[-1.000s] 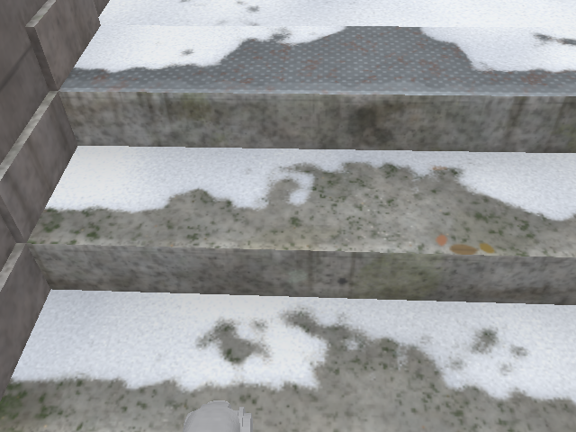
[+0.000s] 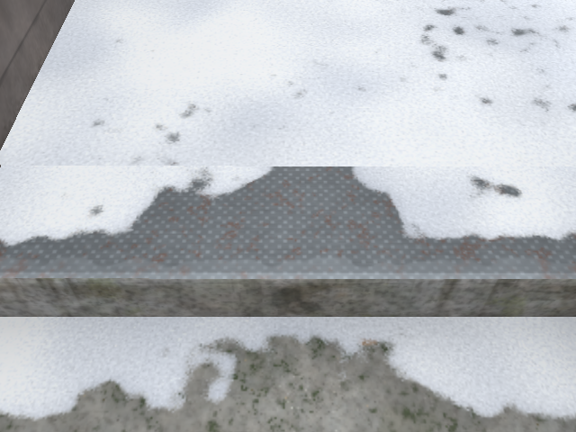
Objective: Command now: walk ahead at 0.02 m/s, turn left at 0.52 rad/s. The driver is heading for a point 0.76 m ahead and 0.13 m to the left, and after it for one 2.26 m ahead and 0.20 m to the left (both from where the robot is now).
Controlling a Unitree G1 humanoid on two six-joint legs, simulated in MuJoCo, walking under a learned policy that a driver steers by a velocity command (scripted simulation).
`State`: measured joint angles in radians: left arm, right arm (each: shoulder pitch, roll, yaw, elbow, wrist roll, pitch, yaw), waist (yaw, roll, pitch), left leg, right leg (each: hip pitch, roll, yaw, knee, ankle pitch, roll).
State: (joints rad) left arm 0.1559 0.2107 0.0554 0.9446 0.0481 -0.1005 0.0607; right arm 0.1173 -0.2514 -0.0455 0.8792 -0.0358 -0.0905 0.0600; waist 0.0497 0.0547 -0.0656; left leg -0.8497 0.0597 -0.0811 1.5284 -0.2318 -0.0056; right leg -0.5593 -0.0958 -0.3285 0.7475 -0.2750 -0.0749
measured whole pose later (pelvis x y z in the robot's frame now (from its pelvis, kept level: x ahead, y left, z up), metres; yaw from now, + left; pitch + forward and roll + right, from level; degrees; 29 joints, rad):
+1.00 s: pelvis +0.15 +0.03 +0.04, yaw +21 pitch +5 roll +1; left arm 0.47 0.18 0.03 0.89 0.03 -0.11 -0.06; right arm 0.03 -0.18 -0.03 0.68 -0.06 -0.06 0.03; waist 0.13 0.01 -0.08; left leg -0.47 0.01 0.04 0.66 -0.22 0.04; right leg -0.11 0.01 0.04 0.38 -0.36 -0.06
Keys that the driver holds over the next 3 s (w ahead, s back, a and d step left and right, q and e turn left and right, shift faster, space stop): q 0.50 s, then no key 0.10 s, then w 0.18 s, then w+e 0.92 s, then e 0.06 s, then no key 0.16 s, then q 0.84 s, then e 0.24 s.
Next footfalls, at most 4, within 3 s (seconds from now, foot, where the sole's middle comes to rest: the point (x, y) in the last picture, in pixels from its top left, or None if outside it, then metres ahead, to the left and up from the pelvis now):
0.18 left None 0.09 0.14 -0.74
0.64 right None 0.13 -0.10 -0.74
1.02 left None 0.18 0.17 -0.74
1.40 right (308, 393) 0.51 0.02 -0.59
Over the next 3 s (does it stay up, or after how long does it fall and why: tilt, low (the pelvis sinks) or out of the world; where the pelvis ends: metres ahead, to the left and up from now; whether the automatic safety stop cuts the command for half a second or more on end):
stays up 0.79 0.15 0.33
